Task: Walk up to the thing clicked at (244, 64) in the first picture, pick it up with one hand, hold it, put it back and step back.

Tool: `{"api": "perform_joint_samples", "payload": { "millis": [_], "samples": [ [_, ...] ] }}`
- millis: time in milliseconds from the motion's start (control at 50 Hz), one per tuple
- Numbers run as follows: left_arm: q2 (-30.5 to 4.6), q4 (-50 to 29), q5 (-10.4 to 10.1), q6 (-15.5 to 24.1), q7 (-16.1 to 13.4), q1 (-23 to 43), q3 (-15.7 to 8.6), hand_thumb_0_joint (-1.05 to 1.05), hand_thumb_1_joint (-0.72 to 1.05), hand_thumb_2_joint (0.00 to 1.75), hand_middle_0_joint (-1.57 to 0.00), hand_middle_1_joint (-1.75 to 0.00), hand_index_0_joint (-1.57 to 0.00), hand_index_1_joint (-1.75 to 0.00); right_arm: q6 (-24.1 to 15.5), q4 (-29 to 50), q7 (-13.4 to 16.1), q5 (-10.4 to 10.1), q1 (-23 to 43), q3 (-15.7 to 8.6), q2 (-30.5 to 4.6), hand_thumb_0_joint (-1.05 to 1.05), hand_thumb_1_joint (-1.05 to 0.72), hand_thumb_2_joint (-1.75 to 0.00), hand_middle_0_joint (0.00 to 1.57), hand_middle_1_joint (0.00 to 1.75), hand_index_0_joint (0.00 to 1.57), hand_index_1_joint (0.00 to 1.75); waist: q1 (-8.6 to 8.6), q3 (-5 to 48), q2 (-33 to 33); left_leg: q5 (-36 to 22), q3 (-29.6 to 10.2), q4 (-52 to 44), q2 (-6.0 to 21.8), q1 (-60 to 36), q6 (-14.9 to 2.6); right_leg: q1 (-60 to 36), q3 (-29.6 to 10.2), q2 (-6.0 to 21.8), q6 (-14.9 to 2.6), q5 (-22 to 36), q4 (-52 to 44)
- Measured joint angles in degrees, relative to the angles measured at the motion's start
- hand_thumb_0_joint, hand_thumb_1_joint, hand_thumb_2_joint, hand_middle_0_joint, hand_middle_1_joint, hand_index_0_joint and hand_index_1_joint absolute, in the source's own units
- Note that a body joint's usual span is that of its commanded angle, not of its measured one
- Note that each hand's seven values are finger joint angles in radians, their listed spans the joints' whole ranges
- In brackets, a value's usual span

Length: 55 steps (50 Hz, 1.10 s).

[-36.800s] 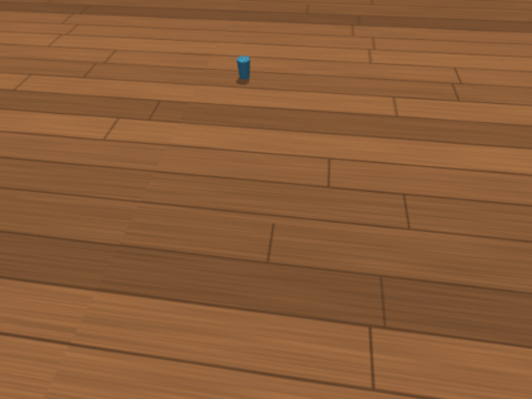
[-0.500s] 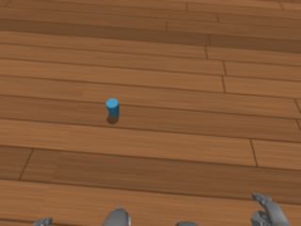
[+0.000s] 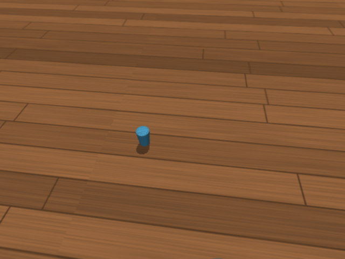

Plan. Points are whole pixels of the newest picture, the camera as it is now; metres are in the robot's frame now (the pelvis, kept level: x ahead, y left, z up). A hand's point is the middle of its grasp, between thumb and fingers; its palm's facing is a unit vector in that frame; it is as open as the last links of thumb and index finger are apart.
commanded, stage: step back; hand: left
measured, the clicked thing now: (143, 136) +1.00 +0.23 -0.70
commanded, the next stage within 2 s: stand in 0.68 s
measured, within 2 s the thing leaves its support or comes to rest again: neither
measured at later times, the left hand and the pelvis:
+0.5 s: hand out of the picture +0.11 +0.27 -0.15, palm faces +0.06 -0.92 -0.38, open 7.4 cm; pelvis +0.04 +0.00 -0.01, yaw +2 degrees
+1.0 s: hand out of the picture +0.14 +0.26 -0.14, palm faces +0.01 -0.95 -0.32, open 7.4 cm; pelvis +0.05 +0.01 +0.01, yaw +1 degrees
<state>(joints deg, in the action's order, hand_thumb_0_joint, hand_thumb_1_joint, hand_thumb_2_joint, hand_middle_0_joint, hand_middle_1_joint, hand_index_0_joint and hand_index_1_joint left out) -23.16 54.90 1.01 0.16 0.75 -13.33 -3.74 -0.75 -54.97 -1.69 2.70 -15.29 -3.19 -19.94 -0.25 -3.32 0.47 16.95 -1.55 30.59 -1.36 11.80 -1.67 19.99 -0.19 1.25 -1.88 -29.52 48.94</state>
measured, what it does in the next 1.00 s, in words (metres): steps on the spot: right foot, then left foot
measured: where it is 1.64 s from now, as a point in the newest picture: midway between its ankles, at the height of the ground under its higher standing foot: outside the picture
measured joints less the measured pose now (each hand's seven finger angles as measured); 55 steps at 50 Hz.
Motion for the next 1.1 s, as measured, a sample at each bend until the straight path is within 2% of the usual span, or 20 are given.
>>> {"api": "perform_joint_samples", "payload": {
  "millis": [80,120,140,160,180,220,300,340,420,440,460,480,540,600,680,900,1100],
  "samples": [
    [-0.18,-0.12,-0.05,1.08,0.47,1.15,-0.29,0.01,0.91,0.90,-0.20,-0.30,-0.20,-0.30,-0.29,0.71,0.05,-0.27,0.28,0.00,-0.53,0.00,-0.90,-0.90,0.21,0.30,0.21,0.30,0.83,-0.64,0.01,0.17,-0.48,0.04,0.92,-0.43,1.35,-0.20,1.11,-0.01,0.25,3.74,-6.49],
    [-0.03,-0.06,-0.05,1.74,0.27,1.57,-0.36,0.01,0.91,0.90,-0.20,-0.30,-0.20,-0.30,0.39,0.81,0.16,-0.64,0.52,0.07,-1.23,0.00,-0.90,-0.90,0.21,0.30,0.21,0.30,0.79,-0.72,-0.28,1.79,-0.61,2.47,1.51,0.21,2.09,-2.31,1.82,-0.56,0.24,8.80,-13.20],
    [0.37,0.14,0.04,2.13,0.02,1.86,-0.40,0.01,0.91,0.90,-0.20,-0.30,-0.20,-0.30,0.86,0.70,0.39,-0.91,0.80,0.07,-1.72,0.00,-0.90,-0.90,0.21,0.30,0.21,0.30,0.71,-0.94,-1.10,3.16,-0.96,4.67,2.24,0.76,2.39,-3.09,2.33,-1.27,0.20,14.23,-14.92],
    [1.01,0.33,0.33,2.46,-0.25,2.15,-0.39,0.01,0.91,0.90,-0.20,-0.30,-0.20,-0.30,1.34,0.50,0.77,-1.21,1.04,0.05,-2.17,0.00,-0.90,-0.90,0.21,0.30,0.21,0.30,0.79,-1.10,-2.30,4.49,-2.36,7.53,2.74,1.70,1.65,-3.46,3.20,-2.08,0.10,15.60,-14.82],
    [1.62,0.39,0.65,2.67,-0.42,2.25,-0.26,0.01,0.91,0.90,-0.20,-0.30,-0.20,-0.30,1.82,0.25,1.25,-1.36,1.17,0.05,-2.36,0.00,-0.90,-0.90,0.21,0.30,0.21,0.30,0.70,-0.88,-3.00,7.02,-4.14,10.75,2.20,3.00,1.19,-3.56,3.78,-2.45,-0.05,14.96,-14.28],
    [2.54,0.49,0.97,2.62,-0.38,2.24,0.17,0.01,0.91,0.90,-0.20,-0.30,-0.21,-0.30,2.36,-0.30,1.76,-1.35,1.26,0.10,-2.36,0.00,-0.91,-0.90,0.21,0.30,0.20,0.30,-0.14,-0.15,-2.94,11.54,-4.58,16.69,0.56,5.55,0.96,-3.85,3.72,-2.06,-0.51,13.61,-13.85],
    [4.12,0.67,0.76,2.77,-0.28,2.04,0.98,0.01,0.91,0.90,-0.20,-0.30,-0.21,-0.30,2.00,-0.83,1.63,-1.27,1.74,0.18,-3.06,0.00,-0.91,-0.90,0.20,0.30,0.20,0.30,-0.79,0.12,-3.53,9.61,-4.43,20.20,0.23,8.67,1.05,-5.59,3.84,-1.28,-0.25,13.78,-16.21],
    [4.24,0.82,0.75,2.89,-0.23,2.17,1.15,0.01,0.90,0.90,-0.20,-0.30,-0.21,-0.30,1.83,-1.08,1.48,-1.11,2.03,0.20,-3.21,0.00,-0.91,-0.90,0.20,0.30,0.20,0.30,-1.04,-0.07,-3.61,8.50,-4.15,18.46,1.01,9.12,1.38,-5.83,3.88,-0.97,-0.01,13.70,-16.64],
    [3.44,1.12,0.41,2.59,-0.28,3.01,1.12,0.01,0.90,0.90,-0.21,-0.30,-0.21,-0.30,1.38,-1.81,1.25,-0.83,2.45,0.32,-2.86,0.00,-0.91,-0.90,0.20,0.30,0.20,0.30,-0.93,-0.83,-2.84,6.03,-1.37,8.82,2.82,6.84,1.60,-5.61,4.37,0.34,0.84,12.09,-15.08],
    [3.14,1.17,0.25,2.37,-0.31,3.31,1.13,0.01,0.90,0.90,-0.21,-0.30,-0.21,-0.30,1.24,-2.08,1.22,-0.79,2.57,0.29,-2.75,0.00,-0.91,-0.90,0.20,0.30,0.20,0.30,-0.84,-1.02,-2.63,3.85,-0.59,5.63,2.97,5.68,1.53,-5.32,4.53,0.71,1.16,11.33,-14.05],
    [2.73,1.28,0.09,2.10,-0.39,3.70,1.11,0.01,0.90,0.90,-0.20,-0.30,-0.21,-0.30,1.12,-2.50,1.29,-0.73,2.94,0.21,-2.42,0.00,-0.91,-0.90,0.20,0.30,0.20,0.30,-0.84,-1.45,-1.96,-0.85,-0.14,3.53,2.54,4.82,2.01,-5.01,4.32,1.36,1.56,10.47,-12.73],
    [2.26,1.51,-0.09,1.79,-0.53,4.10,1.05,0.01,0.90,0.90,-0.20,-0.30,-0.21,-0.30,1.06,-2.99,1.40,-0.63,3.53,0.16,-1.81,0.00,-0.91,-0.90,0.20,0.30,0.20,0.30,-1.04,-2.05,-0.77,-2.19,0.59,2.97,1.77,4.17,2.42,-4.86,3.61,2.24,1.98,9.78,-11.63],
    [1.71,2.37,-1.02,0.84,-0.76,4.69,1.09,0.01,0.91,0.90,-0.20,-0.30,-0.21,-0.30,0.82,-3.52,1.38,-0.74,4.63,0.71,-0.62,0.00,-0.91,-0.90,0.20,0.30,0.20,0.30,-1.31,-1.84,0.33,-0.91,1.70,3.37,1.56,4.04,2.37,-4.84,2.29,2.33,2.03,9.35,-11.82],
    [1.53,3.82,-1.07,0.83,-0.80,5.63,1.33,0.01,0.91,0.90,-0.20,-0.30,-0.21,-0.30,1.05,-4.37,1.28,-1.17,6.30,1.42,0.20,0.00,-0.91,-0.90,0.20,0.30,0.20,0.30,-1.17,-1.61,-0.28,0.03,1.41,3.84,2.63,3.79,2.27,-6.61,2.42,1.09,2.75,10.74,-14.82],
    [1.44,4.98,-1.17,1.23,-0.72,6.55,1.67,0.01,0.91,0.90,-0.20,-0.30,-0.21,-0.30,0.91,-4.90,1.46,-1.67,8.56,1.99,1.15,0.00,-0.91,-0.90,0.21,0.30,0.21,0.30,-0.97,-1.02,-0.01,-0.25,1.52,2.43,2.50,2.67,2.15,-8.04,2.39,1.19,3.17,11.44,-16.94],
    [3.04,8.24,-1.15,1.08,-0.31,9.28,3.90,0.01,0.91,0.90,-0.20,-0.30,-0.20,-0.30,-0.52,-6.75,1.41,-2.08,13.29,2.77,0.71,0.00,-0.91,-0.90,0.21,0.30,0.21,0.30,-0.82,-0.63,-0.20,-4.94,2.28,-6.71,2.06,-2.59,1.89,-12.95,1.92,1.47,3.77,16.22,-25.85],
    [3.16,10.29,-0.69,1.22,0.00,8.82,4.25,0.00,0.91,0.90,-0.20,-0.30,-0.20,-0.30,0.04,-9.33,1.04,-2.02,12.64,2.47,0.12,0.00,-0.91,-0.90,0.20,0.30,0.21,0.30,-0.27,-0.38,-0.25,-8.33,2.39,-11.59,2.47,-4.22,2.37,-14.15,1.88,0.96,3.38,19.31,-30.04]
  ]
}}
